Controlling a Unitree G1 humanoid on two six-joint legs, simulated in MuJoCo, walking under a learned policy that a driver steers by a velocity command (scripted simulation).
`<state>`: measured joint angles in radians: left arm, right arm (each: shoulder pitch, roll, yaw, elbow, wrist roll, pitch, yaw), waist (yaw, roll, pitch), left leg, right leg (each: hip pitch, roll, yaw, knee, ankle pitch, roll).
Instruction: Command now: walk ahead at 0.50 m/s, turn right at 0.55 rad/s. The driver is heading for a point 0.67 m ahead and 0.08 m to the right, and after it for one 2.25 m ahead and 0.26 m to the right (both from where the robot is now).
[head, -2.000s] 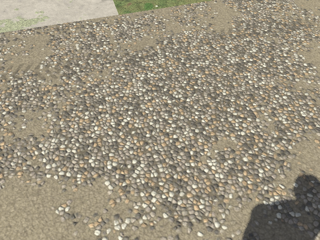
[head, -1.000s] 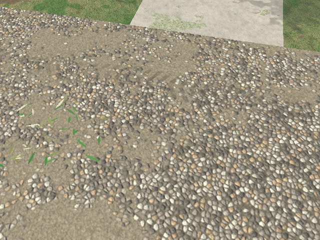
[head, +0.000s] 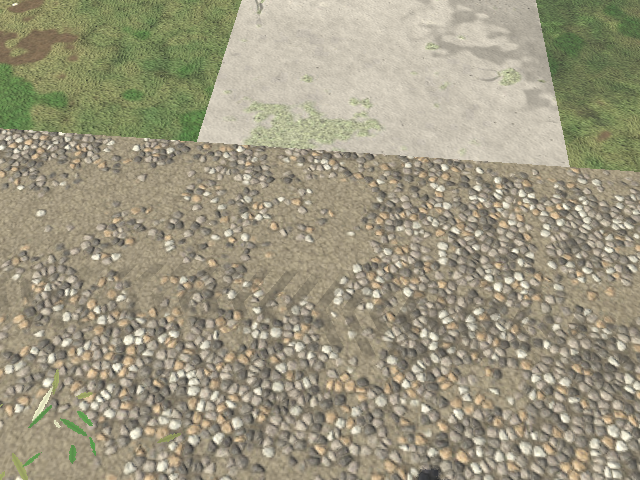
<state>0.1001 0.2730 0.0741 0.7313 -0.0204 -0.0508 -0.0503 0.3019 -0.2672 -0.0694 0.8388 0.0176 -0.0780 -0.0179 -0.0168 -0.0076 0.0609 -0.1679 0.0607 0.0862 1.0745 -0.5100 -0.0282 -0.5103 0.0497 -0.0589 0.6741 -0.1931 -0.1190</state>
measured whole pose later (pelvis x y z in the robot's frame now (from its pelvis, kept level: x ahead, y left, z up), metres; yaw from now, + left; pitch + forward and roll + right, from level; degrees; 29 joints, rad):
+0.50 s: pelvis +0.22 +0.02 +0.01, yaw -19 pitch +3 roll +0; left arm 0.22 0.31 0.07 0.68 -0.02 0.03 0.03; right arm 0.07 -0.24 -0.04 0.66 -0.02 -0.06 -0.01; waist 0.03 -0.03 0.04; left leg -0.45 -0.03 0.01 0.49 -0.09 0.03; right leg -0.44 0.11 0.13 1.16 -0.55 0.04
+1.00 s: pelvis +0.24 -0.02 +0.02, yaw -24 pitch +1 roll +0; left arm 0.16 0.20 0.02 0.68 0.02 0.00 0.01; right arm 0.20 -0.28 -0.05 0.79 0.01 0.02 0.00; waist -0.02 0.04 0.00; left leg -0.37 0.04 -0.01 0.76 -0.44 -0.06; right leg -0.25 0.01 -0.02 0.52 -0.28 -0.03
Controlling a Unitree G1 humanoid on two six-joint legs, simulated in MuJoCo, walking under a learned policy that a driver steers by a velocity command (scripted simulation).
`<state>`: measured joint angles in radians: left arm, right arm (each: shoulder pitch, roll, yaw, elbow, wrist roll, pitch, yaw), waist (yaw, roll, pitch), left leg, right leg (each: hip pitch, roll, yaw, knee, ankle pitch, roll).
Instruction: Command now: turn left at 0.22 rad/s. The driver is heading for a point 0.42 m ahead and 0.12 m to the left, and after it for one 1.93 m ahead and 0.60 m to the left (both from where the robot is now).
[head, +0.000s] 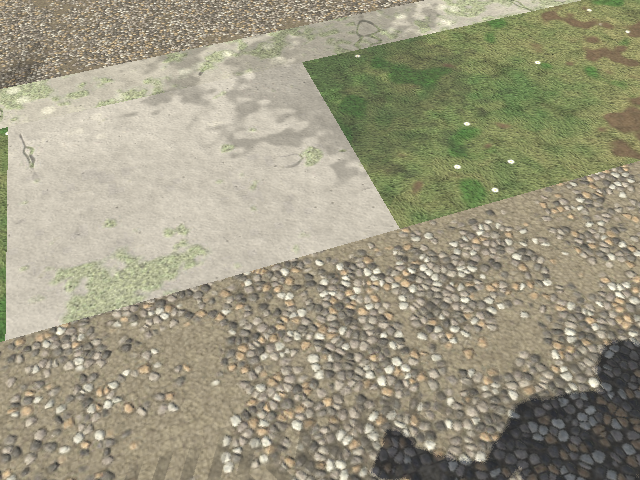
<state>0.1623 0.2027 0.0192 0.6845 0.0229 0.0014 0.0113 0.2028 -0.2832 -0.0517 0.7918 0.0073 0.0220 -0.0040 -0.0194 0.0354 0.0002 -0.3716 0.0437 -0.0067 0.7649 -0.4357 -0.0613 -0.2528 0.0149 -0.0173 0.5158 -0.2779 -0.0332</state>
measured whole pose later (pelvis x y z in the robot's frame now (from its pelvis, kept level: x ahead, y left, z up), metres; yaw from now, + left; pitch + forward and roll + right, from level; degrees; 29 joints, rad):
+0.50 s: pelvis -0.01 +0.04 +0.01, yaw +16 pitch +3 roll -2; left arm 0.13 0.30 0.09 0.71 -0.01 -0.01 0.02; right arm 0.24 -0.29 -0.06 0.69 0.02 0.01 -0.03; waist -0.02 -0.01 0.00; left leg -0.23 -0.06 -0.13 0.41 -0.22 0.07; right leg -0.46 0.01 0.08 0.79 -0.31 0.08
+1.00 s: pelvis +0.13 +0.08 +0.00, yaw +29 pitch +3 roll -1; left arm 0.44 0.25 0.06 0.84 -0.02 -0.08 0.00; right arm 0.12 -0.27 -0.04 0.62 0.02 -0.05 0.03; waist 0.10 0.05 0.01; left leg -0.65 0.07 -0.03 0.70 -0.08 -0.01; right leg 0.03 -0.01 -0.04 0.24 -0.32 0.01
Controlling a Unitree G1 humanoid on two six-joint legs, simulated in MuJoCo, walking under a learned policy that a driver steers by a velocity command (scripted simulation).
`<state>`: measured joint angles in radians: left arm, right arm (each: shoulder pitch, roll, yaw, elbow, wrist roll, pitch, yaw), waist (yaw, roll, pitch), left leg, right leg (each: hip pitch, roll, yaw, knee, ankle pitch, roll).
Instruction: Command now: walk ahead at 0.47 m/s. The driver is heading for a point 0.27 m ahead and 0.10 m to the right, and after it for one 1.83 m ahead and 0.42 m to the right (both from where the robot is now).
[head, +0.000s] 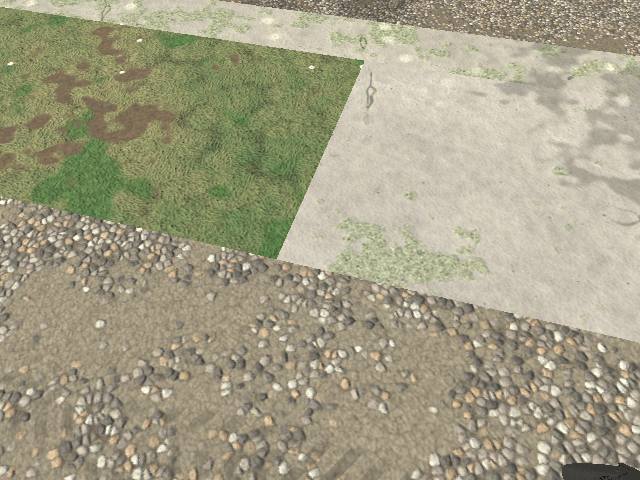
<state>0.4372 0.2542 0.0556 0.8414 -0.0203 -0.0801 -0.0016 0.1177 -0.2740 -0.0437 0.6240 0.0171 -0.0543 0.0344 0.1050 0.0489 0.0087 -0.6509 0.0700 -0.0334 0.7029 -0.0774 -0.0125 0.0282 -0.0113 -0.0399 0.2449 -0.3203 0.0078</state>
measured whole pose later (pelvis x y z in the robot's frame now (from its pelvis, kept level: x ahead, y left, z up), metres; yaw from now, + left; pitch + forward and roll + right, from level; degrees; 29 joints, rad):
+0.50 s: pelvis +0.26 +0.02 +0.00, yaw -14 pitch +1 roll +3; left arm 0.12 0.28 0.05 0.69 -0.02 -0.03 -0.04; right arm 0.34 -0.28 -0.08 0.82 0.00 -0.09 0.00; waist -0.08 -0.04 0.03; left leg 0.06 -0.02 0.23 0.22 -0.29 0.00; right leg -0.68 -0.10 0.02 0.75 0.01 -0.02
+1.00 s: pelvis +0.52 -0.09 +0.01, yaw -31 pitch +2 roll +0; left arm 0.33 0.29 0.06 0.71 -0.02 -0.05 0.01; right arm 0.05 -0.29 -0.04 0.69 0.00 -0.09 0.02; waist 0.07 0.05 0.04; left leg -0.63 0.06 -0.09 0.60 0.06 -0.06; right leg -0.12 0.11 0.14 0.36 -0.27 -0.08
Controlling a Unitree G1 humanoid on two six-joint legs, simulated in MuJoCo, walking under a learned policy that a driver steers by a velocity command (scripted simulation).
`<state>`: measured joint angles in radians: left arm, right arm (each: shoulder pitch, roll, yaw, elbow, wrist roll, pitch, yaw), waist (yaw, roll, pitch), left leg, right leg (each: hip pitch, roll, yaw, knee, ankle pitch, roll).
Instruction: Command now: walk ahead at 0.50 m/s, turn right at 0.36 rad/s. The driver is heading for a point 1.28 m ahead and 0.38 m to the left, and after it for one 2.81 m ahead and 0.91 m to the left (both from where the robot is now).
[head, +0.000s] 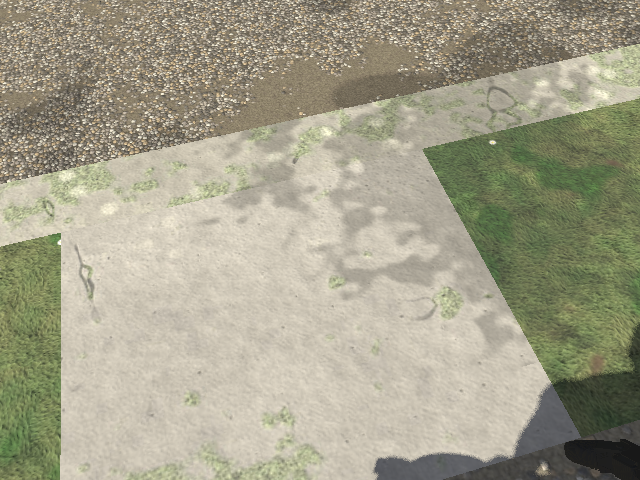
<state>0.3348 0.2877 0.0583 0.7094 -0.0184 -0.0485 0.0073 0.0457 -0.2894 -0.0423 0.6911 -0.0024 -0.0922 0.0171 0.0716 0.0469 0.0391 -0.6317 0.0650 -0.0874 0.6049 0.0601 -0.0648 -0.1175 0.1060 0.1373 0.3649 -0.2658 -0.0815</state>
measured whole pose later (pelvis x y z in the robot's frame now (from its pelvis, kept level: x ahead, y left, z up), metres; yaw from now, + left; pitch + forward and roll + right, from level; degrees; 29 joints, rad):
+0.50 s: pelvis +0.28 +0.06 +0.00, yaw +8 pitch +2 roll +0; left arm 0.04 0.27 0.03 0.64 0.00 -0.10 -0.01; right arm 0.40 -0.27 -0.05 0.79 0.03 -0.05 -0.01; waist -0.10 -0.03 0.04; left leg -0.11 -0.10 -0.16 0.33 -0.24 0.07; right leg -0.59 -0.03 0.11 0.58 -0.02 0.06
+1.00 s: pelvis +0.42 +0.06 -0.01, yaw +27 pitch +1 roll -2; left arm 0.14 0.31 0.07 0.76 -0.01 -0.01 0.01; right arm 0.17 -0.32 -0.07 0.60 0.01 0.07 0.01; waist 0.03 0.01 0.07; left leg -0.45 0.06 0.00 0.73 -0.29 -0.04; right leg -0.24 -0.05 -0.16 0.42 -0.20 0.00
